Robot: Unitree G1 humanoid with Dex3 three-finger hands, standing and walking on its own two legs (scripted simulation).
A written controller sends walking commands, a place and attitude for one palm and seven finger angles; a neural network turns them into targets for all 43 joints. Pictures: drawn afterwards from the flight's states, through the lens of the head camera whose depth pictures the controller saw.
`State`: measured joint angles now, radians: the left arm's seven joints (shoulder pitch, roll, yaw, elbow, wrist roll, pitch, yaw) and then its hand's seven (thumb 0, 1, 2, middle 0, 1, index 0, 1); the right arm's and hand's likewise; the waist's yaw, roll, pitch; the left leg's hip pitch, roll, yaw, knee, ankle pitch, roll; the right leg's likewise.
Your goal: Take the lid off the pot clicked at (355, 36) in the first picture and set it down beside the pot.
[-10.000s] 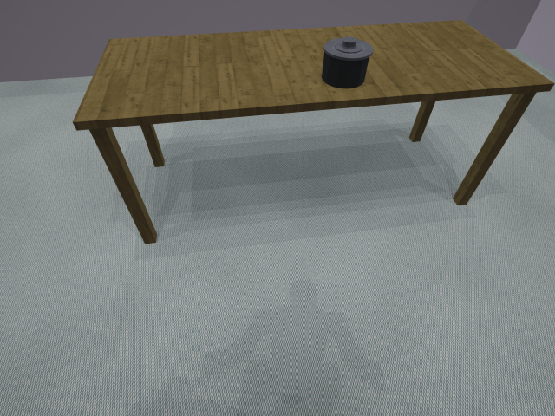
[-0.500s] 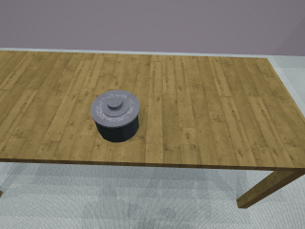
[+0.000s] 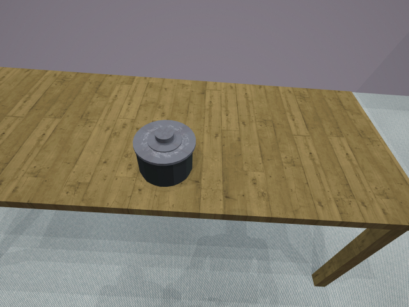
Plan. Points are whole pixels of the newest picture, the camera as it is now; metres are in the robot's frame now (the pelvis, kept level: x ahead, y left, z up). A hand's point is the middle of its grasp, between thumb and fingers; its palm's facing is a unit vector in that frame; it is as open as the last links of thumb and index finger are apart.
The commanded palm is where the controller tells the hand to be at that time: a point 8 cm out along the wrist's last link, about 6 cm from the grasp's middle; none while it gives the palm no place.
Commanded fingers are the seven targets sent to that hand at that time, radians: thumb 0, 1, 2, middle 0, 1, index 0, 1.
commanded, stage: come to a stop and stand still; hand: left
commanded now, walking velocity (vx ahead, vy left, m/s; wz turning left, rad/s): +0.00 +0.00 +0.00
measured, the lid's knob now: (164, 134) +0.51 +0.15 +0.03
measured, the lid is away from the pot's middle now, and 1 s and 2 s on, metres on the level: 0.00 0.00 0.00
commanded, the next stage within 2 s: look again from close up in 0.06 s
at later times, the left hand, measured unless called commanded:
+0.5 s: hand out of the picture -0.02 +0.16 -0.18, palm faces +0.03 -0.99 -0.14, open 7.3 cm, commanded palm none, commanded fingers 0.00 0.90 0.90 -0.20 -0.30 -0.20 -0.30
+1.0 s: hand out of the picture +0.01 +0.17 -0.16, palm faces +0.05 -0.98 -0.18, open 7.3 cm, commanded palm +0.10 +0.22 -0.07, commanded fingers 0.00 0.90 0.90 -0.38 -0.49 -0.38 -0.49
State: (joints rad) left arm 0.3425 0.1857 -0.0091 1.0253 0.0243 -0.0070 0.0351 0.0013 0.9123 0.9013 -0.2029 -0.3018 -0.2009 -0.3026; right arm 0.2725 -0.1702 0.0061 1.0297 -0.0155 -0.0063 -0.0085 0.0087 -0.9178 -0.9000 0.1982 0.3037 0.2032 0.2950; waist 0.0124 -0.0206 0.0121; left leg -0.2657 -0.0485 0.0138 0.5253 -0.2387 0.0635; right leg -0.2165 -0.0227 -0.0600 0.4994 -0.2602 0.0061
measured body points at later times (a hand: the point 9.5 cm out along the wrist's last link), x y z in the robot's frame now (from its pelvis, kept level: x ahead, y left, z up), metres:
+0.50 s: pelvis +0.01 +0.01 +0.00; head +0.01 +0.03 +0.45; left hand -0.02 +0.22 -0.17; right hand +0.01 -0.22 -0.15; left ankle +0.03 +0.08 -0.74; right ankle +0.01 -0.13 -0.74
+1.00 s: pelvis +0.01 +0.01 +0.00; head +0.01 +0.02 +0.45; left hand +0.01 +0.22 -0.15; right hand +0.01 -0.22 -0.15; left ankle +0.03 +0.08 -0.74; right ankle +0.01 -0.13 -0.73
